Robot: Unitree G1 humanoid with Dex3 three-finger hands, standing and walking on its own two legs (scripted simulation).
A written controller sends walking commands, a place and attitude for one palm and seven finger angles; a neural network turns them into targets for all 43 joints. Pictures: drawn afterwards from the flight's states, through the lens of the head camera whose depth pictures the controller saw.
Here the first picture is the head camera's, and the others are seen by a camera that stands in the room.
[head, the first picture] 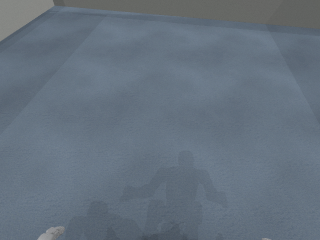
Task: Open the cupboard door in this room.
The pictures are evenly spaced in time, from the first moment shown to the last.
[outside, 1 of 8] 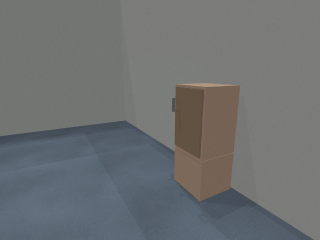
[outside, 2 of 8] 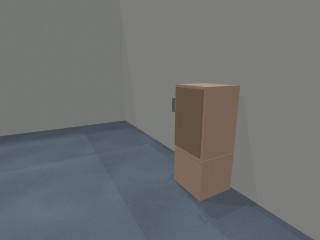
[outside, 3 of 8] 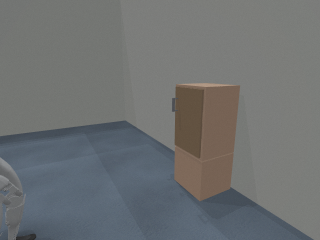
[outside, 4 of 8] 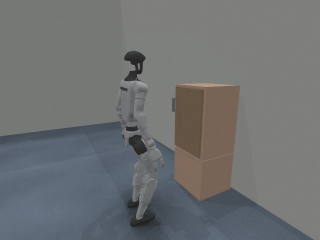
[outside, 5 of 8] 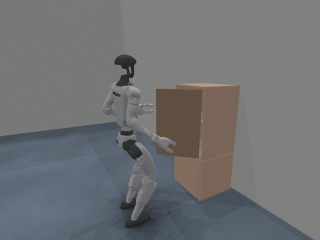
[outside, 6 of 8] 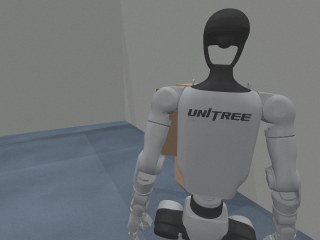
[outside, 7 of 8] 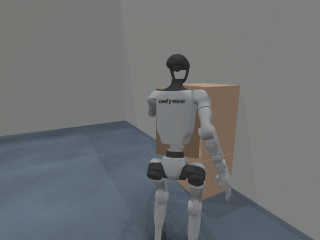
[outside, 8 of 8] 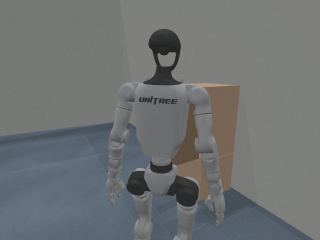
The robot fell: no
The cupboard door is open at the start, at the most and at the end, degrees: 0 93 92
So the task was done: yes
